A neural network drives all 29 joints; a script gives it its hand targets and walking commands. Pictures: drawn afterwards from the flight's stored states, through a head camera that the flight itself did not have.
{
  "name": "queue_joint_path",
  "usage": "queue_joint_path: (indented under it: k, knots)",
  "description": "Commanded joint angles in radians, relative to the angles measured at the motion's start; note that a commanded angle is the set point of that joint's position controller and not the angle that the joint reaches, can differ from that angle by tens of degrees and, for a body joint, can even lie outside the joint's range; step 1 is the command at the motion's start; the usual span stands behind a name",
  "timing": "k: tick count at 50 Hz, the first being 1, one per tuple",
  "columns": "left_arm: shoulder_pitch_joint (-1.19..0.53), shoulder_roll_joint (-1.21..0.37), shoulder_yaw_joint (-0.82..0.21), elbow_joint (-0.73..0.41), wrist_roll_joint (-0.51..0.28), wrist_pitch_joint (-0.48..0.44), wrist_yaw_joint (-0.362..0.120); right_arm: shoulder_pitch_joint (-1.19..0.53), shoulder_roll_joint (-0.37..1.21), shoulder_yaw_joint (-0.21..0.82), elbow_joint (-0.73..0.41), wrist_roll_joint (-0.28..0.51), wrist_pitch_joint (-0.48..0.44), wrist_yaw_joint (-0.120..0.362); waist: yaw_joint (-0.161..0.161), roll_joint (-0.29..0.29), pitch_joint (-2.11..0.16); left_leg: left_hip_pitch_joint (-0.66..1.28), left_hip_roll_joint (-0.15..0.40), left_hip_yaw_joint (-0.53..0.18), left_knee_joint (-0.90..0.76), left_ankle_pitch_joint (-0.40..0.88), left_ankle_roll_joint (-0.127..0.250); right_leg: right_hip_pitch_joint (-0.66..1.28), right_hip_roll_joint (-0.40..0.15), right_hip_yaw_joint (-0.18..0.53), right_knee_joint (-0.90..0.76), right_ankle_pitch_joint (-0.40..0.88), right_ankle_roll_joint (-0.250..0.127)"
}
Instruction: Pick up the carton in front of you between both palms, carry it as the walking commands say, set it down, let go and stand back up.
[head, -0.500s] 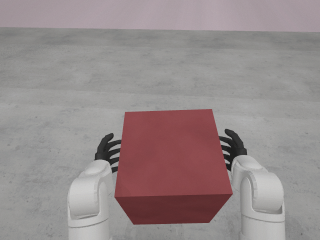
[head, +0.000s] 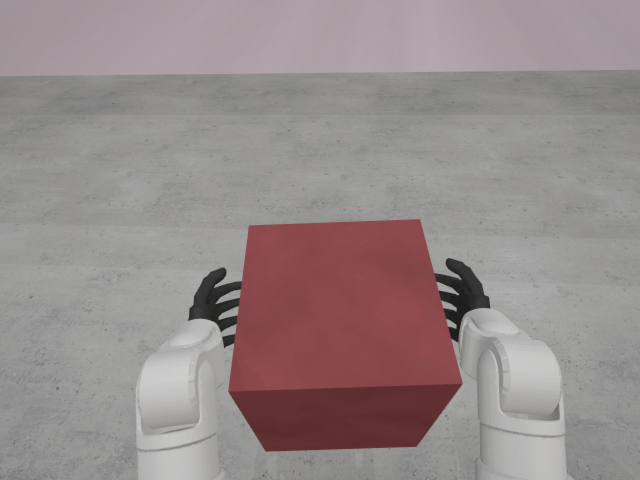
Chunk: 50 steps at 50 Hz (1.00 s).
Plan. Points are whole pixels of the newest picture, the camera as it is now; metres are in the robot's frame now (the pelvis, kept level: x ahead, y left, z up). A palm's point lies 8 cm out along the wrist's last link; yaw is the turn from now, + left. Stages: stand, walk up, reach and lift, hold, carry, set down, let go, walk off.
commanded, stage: carry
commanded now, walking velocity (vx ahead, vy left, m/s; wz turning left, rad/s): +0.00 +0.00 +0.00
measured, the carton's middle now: (337, 342) +0.29 +0.00 +0.02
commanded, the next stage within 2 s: none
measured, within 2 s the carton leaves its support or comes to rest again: neither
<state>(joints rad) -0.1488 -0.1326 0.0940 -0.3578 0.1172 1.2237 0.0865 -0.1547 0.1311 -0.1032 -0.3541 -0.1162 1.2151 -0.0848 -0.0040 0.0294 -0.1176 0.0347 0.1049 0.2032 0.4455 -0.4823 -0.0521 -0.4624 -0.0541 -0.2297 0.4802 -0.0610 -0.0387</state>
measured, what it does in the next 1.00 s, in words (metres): walks ahead: left foot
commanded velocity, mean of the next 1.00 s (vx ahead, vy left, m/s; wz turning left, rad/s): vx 0.00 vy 0.00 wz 0.00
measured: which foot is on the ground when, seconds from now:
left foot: up 0.00-0.34, down 0.36-1.00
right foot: down 0.00-1.00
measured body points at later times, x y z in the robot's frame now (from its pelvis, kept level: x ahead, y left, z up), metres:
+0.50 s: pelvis +0.24 +0.01 +0.01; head +0.23 +0.03 +0.46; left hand +0.52 +0.16 +0.09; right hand +0.52 -0.14 +0.10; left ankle +0.29 +0.10 -0.72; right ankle +0.13 -0.10 -0.72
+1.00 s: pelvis +0.26 +0.00 +0.01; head +0.25 +0.00 +0.46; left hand +0.54 +0.14 +0.07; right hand +0.53 -0.17 +0.07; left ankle +0.29 +0.11 -0.72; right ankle +0.14 -0.09 -0.72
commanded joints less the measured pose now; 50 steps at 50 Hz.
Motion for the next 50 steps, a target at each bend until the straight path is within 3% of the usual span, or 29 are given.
queue_joint_path:
  k: [1, 2, 3, 4, 5, 6, 9, 12, 15, 17, 18, 19, 20, 21, 22, 24, 25, 26, 30, 34, 41, 46, 50]
  knots:
    - [-0.396, -0.859, -0.672, 0.039, -0.381, -0.007, -0.261, -0.445, 0.850, 0.714, -0.047, 0.405, 0.021, 0.260, 0.041, -0.339, -0.283, -0.582, -0.097, 0.005, 0.659, 0.200, -0.006, 0.730, -0.361, 0.655, -0.214, -0.145, -0.173]
    - [-0.400, -0.893, -0.679, 0.026, -0.399, -0.015, -0.264, -0.457, 0.867, 0.720, -0.036, 0.405, 0.014, 0.263, 0.032, -0.311, -0.259, -0.703, -0.099, -0.114, 0.801, -0.020, 0.018, 0.737, -0.386, 0.684, -0.225, 0.179, -0.202]
    - [-0.420, -0.920, -0.685, 0.009, -0.413, -0.024, -0.266, -0.459, 0.908, 0.729, -0.022, 0.411, 0.001, 0.265, 0.030, -0.242, -0.265, -0.701, -0.055, -0.160, 0.853, -0.024, 0.041, 0.701, -0.359, 0.540, -0.174, 0.448, -0.194]
    - [-0.436, -0.954, -0.693, -0.002, -0.423, -0.035, -0.269, -0.461, 0.943, 0.733, -0.019, 0.415, -0.014, 0.266, 0.030, -0.139, -0.275, -0.687, -0.022, -0.183, 0.817, 0.017, 0.052, 0.664, -0.333, 0.431, -0.145, 0.551, -0.162]
    - [-0.452, -0.981, -0.704, -0.023, -0.431, -0.047, -0.270, -0.458, 0.970, 0.741, -0.017, 0.416, -0.028, 0.264, 0.027, -0.088, -0.272, -0.651, 0.004, -0.192, 0.715, 0.076, 0.054, 0.611, -0.310, 0.358, -0.165, 0.527, -0.120]
    - [-0.462, -0.996, -0.713, -0.042, -0.439, -0.056, -0.272, -0.453, 0.990, 0.746, -0.028, 0.416, -0.041, 0.261, 0.019, -0.113, -0.267, -0.608, 0.012, -0.182, 0.613, 0.119, 0.052, 0.578, -0.282, 0.291, -0.179, 0.515, -0.074]
    - [-0.424, -0.993, -0.721, -0.072, -0.448, -0.071, -0.280, -0.392, 1.009, 0.753, -0.043, 0.396, -0.068, 0.242, 0.012, -0.168, -0.284, -0.521, -0.033, -0.112, 0.404, 0.150, 0.033, 0.541, -0.239, 0.164, -0.189, 0.553, -0.071]
    - [-0.378, -0.962, -0.719, -0.094, -0.440, -0.076, -0.284, -0.364, 0.987, 0.761, -0.084, 0.388, -0.075, 0.230, 0.014, -0.204, -0.268, -0.463, -0.069, -0.053, 0.195, 0.280, 0.024, 0.532, -0.201, 0.070, -0.163, 0.638, -0.063]
    - [-0.367, -0.917, -0.713, -0.125, -0.427, -0.069, -0.275, -0.388, 0.939, 0.765, -0.139, 0.403, -0.059, 0.231, 0.019, -0.212, -0.254, -0.380, -0.072, -0.028, 0.058, 0.450, 0.021, 0.504, -0.177, 0.035, -0.119, 0.517, -0.040]
    - [-0.368, -0.879, -0.703, -0.122, -0.412, -0.053, -0.266, -0.378, 0.902, 0.753, -0.136, 0.406, -0.038, 0.238, 0.005, -0.148, -0.220, -0.235, -0.060, 0.000, -0.124, 0.650, 0.018, 0.425, -0.141, 0.012, -0.032, 0.336, 0.011]
    - [-0.369, -0.858, -0.697, -0.111, -0.401, -0.044, -0.262, -0.375, 0.878, 0.743, -0.126, 0.407, -0.025, 0.244, 0.002, -0.115, -0.213, -0.129, -0.012, -0.030, -0.136, 0.741, 0.021, 0.349, -0.130, 0.027, 0.006, 0.222, 0.037]
    - [-0.364, -0.834, -0.690, -0.096, -0.388, -0.033, -0.258, -0.378, 0.843, 0.727, -0.110, 0.406, -0.011, 0.248, 0.007, -0.023, -0.251, 0.008, 0.121, -0.149, -0.050, 1.099, 0.042, 0.255, -0.096, 0.038, 0.078, -0.016, 0.072]
    - [-0.384, -0.822, -0.696, -0.104, -0.391, -0.014, -0.253, -0.365, 0.835, 0.711, -0.064, 0.394, -0.007, 0.254, 0.000, 0.103, -0.300, 0.120, 0.207, -0.226, 0.017, 1.268, 0.139, 0.173, -0.071, 0.098, 0.080, -0.240, 0.095]
    - [-0.398, -0.806, -0.699, -0.102, -0.393, 0.001, -0.253, -0.334, 0.838, 0.693, -0.026, 0.391, -0.005, 0.257, -0.005, 0.169, -0.299, 0.102, 0.232, -0.282, -0.016, 1.204, 0.184, 0.156, -0.056, 0.107, 0.088, -0.359, 0.098]
    - [-0.414, -0.814, -0.704, -0.083, -0.397, 0.009, -0.254, -0.329, 0.849, 0.680, -0.004, 0.391, -0.001, 0.259, -0.003, 0.157, -0.288, 0.073, 0.223, -0.282, -0.041, 1.141, 0.189, 0.169, -0.051, 0.121, 0.064, -0.372, 0.097]
    - [-0.430, -0.850, -0.712, -0.047, -0.405, 0.011, -0.259, -0.339, 0.887, 0.671, 0.028, 0.387, 0.001, 0.260, 0.002, 0.108, -0.287, 0.016, 0.153, -0.202, -0.030, 1.012, 0.143, 0.255, -0.060, 0.131, -0.109, -0.249, 0.094]
    - [-0.450, -0.871, -0.713, -0.044, -0.409, 0.007, -0.262, -0.362, 0.905, 0.674, 0.029, 0.389, -0.001, 0.261, 0.000, 0.087, -0.273, -0.016, 0.123, -0.163, 0.001, 1.005, 0.111, 0.282, -0.075, 0.127, -0.097, -0.142, 0.093]
    - [-0.468, -0.885, -0.714, -0.046, -0.415, 0.004, -0.264, -0.391, 0.918, 0.678, 0.024, 0.394, -0.004, 0.262, 0.000, 0.068, -0.282, -0.022, 0.109, -0.147, 0.036, 1.022, 0.106, 0.306, -0.084, 0.122, -0.071, -0.034, 0.093]
    - [-0.474, -0.905, -0.712, -0.046, -0.424, -0.006, -0.264, -0.425, 0.931, 0.691, -0.001, 0.401, -0.012, 0.255, 0.001, -0.009, -0.318, -0.052, 0.082, -0.117, 0.106, 1.107, 0.118, 0.331, -0.093, 0.119, 0.015, 0.196, 0.093]
    - [-0.459, -0.913, -0.704, -0.048, -0.417, -0.013, -0.260, -0.437, 0.935, 0.707, -0.025, 0.409, -0.014, 0.252, 0.004, -0.011, -0.321, -0.060, 0.074, -0.111, 0.120, 1.129, 0.122, 0.331, -0.081, 0.117, 0.008, 0.200, 0.094]
    - [-0.417, -0.913, -0.697, -0.020, -0.397, -0.025, -0.264, -0.413, 0.931, 0.726, -0.013, 0.401, -0.023, 0.255, 0.006, -0.071, -0.279, -0.180, 0.035, -0.078, 0.130, 0.878, 0.096, 0.404, -0.115, 0.118, 0.021, 0.430, 0.078]
    - [-0.413, -0.918, -0.714, 0.022, -0.378, -0.064, -0.273, -0.404, 0.934, 0.741, 0.032, 0.383, -0.059, 0.265, 0.006, -0.063, -0.253, -0.182, 0.044, -0.082, 0.132, 0.845, 0.093, 0.377, -0.120, 0.109, 0.015, 0.376, 0.069]
    - [-0.412, -0.903, -0.713, 0.061, -0.357, -0.120, -0.278, -0.392, 0.925, 0.727, 0.087, 0.347, -0.115, 0.269, 0.006, -0.064, -0.235, -0.212, 0.046, -0.082, 0.137, 0.731, 0.092, 0.372, -0.131, 0.108, 0.008, 0.332, 0.055]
